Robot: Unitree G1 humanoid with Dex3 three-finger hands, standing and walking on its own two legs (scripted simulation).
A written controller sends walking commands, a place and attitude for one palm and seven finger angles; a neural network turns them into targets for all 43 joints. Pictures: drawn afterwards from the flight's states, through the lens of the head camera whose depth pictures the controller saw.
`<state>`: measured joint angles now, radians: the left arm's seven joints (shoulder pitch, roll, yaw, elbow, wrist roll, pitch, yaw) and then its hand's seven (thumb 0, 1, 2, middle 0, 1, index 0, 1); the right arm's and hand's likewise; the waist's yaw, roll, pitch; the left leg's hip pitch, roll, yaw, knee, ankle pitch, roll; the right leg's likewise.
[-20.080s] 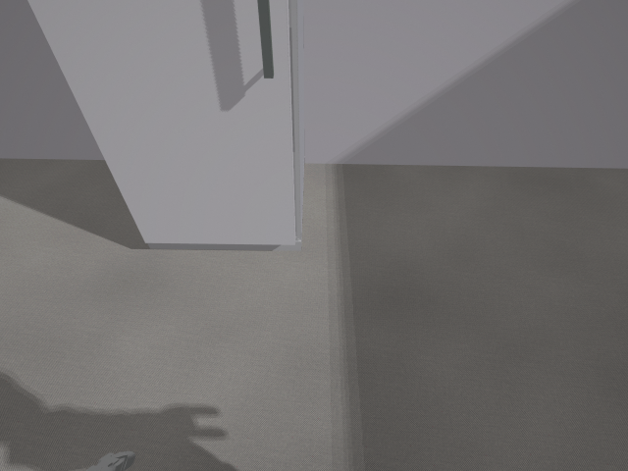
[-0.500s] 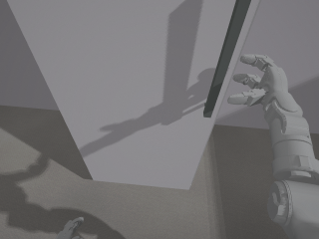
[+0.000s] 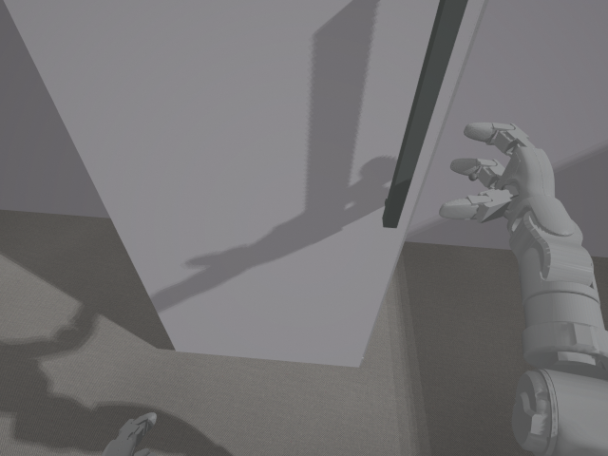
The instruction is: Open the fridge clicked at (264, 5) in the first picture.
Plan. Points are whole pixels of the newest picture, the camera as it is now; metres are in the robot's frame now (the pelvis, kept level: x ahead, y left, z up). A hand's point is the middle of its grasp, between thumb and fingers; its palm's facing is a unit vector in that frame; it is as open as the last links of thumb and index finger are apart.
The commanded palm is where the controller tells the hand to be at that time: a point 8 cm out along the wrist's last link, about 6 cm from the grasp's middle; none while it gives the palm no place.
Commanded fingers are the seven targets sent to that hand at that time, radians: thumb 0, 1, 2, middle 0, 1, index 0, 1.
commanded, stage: move the hooked fingers beside the handle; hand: right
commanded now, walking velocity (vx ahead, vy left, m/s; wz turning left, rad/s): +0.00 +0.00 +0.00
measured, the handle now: (417, 109) +0.51 -0.11 +0.23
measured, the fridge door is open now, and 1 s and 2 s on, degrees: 0 0 0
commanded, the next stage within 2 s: none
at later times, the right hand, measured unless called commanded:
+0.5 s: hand (470, 161) +0.43 -0.17 +0.21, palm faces +0.01 +1.00 +0.01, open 14.0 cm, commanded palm +0.41 -0.22 +0.20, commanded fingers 0.00 0.50 -0.30 0.30 1.20 0.30 1.20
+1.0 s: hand (462, 170) +0.44 -0.17 +0.19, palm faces +0.05 +1.00 +0.02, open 14.0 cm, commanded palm +0.41 -0.22 +0.20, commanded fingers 0.00 0.50 -0.30 0.30 1.20 0.30 1.20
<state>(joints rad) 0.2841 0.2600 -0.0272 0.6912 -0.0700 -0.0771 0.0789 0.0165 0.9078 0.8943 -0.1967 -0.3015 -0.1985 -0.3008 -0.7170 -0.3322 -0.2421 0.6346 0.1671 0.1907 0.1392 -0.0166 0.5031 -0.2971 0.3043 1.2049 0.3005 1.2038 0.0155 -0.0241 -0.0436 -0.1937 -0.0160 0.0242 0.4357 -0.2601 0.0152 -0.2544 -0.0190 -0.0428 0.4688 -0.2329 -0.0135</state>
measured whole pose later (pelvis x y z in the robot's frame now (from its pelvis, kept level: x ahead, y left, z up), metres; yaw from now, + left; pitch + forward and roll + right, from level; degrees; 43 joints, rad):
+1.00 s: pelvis +0.00 +0.00 +0.00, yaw +0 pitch +2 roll +0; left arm 0.28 0.25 -0.04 0.68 -0.06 -0.07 0.08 0.01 0.91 0.89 -0.20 -0.30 -0.20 -0.30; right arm -0.82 -0.34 -0.25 0.82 0.16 0.17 0.13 -0.02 0.50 -0.30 0.31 1.20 0.30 1.20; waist 0.03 -0.03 -0.05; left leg -0.22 -0.02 0.02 0.44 -0.25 0.02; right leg -0.28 -0.02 -0.04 0.46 -0.22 -0.01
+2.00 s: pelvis -0.01 +0.00 +0.00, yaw +0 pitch +2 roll +1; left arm 0.29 0.26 -0.04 0.70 -0.06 -0.06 0.08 0.01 0.91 0.89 -0.20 -0.30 -0.20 -0.30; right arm -0.87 -0.35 -0.24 0.86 0.15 0.17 0.12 -0.02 0.50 -0.30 0.31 1.20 0.30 1.20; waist 0.05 -0.03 -0.05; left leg -0.23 -0.01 0.03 0.44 -0.25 0.01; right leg -0.30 -0.02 -0.03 0.47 -0.22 -0.01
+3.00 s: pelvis +0.00 +0.00 +0.00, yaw +0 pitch +2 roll +0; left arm 0.29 0.25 -0.04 0.68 -0.06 -0.04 0.08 0.01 0.91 0.89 -0.20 -0.30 -0.20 -0.30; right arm -0.79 -0.34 -0.26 0.78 0.16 0.19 0.12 -0.01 0.50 -0.30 0.31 1.20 0.30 1.20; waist 0.04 -0.03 -0.06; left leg -0.22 -0.02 0.03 0.44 -0.25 0.02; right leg -0.28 -0.02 -0.04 0.47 -0.23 -0.01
